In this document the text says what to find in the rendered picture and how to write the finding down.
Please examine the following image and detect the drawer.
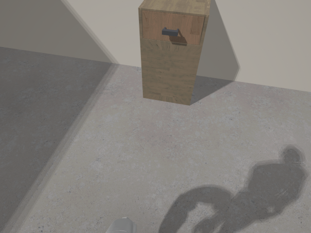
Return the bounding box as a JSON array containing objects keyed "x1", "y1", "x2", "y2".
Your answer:
[{"x1": 142, "y1": 10, "x2": 205, "y2": 45}]

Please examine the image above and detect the handle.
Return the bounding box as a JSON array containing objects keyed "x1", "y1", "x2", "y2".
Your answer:
[{"x1": 162, "y1": 27, "x2": 179, "y2": 36}]

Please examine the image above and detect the left robot thigh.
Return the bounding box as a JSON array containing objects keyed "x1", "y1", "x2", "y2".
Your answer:
[{"x1": 106, "y1": 218, "x2": 137, "y2": 233}]

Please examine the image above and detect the cabinet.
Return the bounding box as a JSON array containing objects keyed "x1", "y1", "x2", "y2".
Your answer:
[{"x1": 138, "y1": 0, "x2": 211, "y2": 105}]

